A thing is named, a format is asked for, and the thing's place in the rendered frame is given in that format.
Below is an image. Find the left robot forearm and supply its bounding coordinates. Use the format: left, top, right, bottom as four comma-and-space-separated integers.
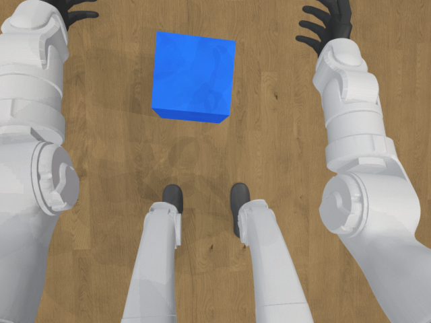
0, 0, 69, 145

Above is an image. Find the right robot upper arm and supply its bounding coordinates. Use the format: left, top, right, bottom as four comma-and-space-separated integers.
319, 172, 431, 323

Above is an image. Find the carton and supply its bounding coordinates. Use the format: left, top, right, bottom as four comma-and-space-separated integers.
152, 31, 236, 123

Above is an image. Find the right robot forearm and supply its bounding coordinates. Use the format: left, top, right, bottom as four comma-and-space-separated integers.
312, 38, 420, 203

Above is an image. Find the left robot hand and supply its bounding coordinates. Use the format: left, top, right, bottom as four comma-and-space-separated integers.
40, 0, 99, 31

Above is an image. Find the left robot upper arm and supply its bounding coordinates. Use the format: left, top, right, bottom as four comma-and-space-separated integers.
0, 141, 79, 323

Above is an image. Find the right robot hand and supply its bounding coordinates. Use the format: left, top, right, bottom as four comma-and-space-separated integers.
296, 0, 352, 58

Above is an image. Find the robot right shin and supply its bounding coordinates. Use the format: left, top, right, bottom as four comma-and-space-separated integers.
238, 199, 276, 231

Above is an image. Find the right robot thigh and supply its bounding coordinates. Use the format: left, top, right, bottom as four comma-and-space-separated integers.
238, 206, 314, 323

